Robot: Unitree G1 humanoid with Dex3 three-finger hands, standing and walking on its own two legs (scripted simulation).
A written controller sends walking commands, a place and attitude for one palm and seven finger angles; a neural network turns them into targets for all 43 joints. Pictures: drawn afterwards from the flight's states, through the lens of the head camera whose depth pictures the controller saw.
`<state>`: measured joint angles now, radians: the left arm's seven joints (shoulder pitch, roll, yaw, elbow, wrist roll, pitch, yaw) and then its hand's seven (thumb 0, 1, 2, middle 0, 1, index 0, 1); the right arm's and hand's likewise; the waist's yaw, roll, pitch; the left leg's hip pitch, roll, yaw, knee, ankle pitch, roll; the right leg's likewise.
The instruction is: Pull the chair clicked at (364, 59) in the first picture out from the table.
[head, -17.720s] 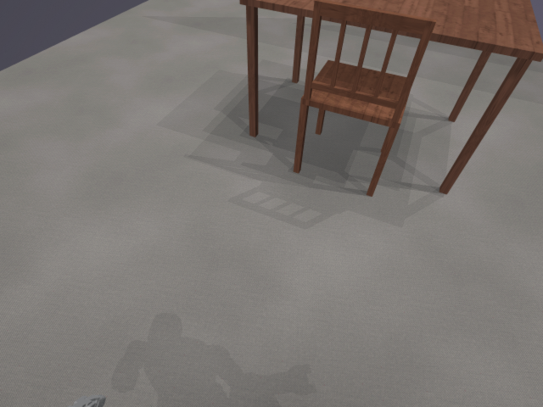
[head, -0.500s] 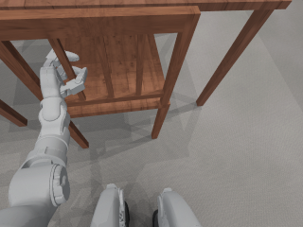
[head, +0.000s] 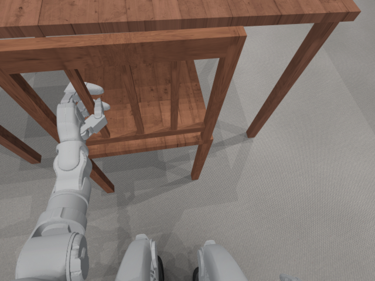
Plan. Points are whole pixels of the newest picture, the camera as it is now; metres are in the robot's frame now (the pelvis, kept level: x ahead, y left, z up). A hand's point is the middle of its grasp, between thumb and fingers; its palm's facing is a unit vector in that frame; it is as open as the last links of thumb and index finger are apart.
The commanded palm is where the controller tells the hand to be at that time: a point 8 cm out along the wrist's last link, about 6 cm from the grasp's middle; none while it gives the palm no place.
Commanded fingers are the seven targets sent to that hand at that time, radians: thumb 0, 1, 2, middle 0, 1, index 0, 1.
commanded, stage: hook a spindle and tug to test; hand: left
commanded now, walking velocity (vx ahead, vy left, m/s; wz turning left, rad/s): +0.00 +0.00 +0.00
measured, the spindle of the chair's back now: (134, 104) +0.49 +0.10 +0.01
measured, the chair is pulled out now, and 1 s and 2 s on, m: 0.01 0.10 0.15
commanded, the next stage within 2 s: step backward, pulling the chair out in 0.18 s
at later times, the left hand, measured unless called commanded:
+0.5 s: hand (102, 120) +0.43 +0.16 +0.04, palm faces +0.13 -0.99 -0.11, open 5.0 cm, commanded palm +0.42 +0.20 +0.04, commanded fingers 0.00 0.90 0.90 -0.50 -1.45 -0.50 -1.45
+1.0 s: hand (113, 152) +0.36 +0.13 +0.04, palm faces +0.08 -0.99 -0.14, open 4.9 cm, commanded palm +0.36 +0.17 +0.05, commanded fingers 0.00 0.90 0.90 -0.50 -1.45 -0.50 -1.45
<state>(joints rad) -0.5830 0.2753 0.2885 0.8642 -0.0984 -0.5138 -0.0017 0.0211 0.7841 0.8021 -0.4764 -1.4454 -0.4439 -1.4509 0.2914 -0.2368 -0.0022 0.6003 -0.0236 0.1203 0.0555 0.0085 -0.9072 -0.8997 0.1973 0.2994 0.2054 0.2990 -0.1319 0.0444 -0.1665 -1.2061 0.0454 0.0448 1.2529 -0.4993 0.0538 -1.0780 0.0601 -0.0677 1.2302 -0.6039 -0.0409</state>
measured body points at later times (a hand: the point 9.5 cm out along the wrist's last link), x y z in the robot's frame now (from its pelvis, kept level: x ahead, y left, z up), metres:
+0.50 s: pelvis +0.02 +0.01 +0.08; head +0.12 +0.02 +0.51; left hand +0.42 +0.21 +0.05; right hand +0.08 -0.24 -0.05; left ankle +0.04 +0.09 -0.62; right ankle -0.02 -0.10 -0.62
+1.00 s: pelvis -0.03 -0.02 +0.10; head +0.08 -0.02 +0.54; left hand +0.35 +0.18 +0.06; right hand +0.04 -0.27 -0.04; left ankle +0.04 +0.09 -0.62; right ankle -0.02 -0.10 -0.62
